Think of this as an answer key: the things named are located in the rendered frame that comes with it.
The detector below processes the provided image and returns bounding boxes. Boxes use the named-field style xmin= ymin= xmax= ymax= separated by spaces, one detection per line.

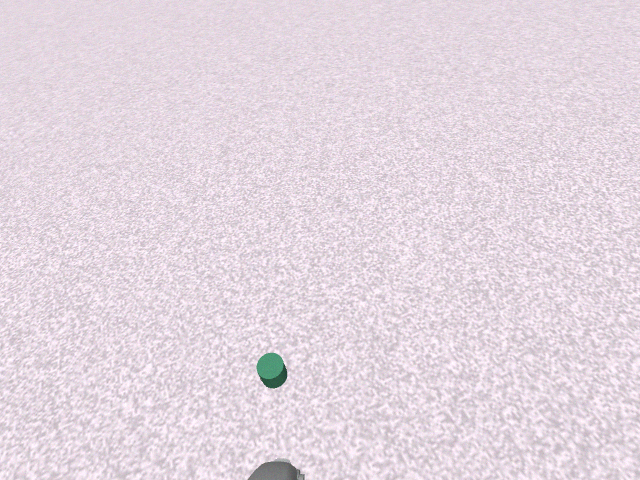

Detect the tin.
xmin=257 ymin=353 xmax=287 ymax=388

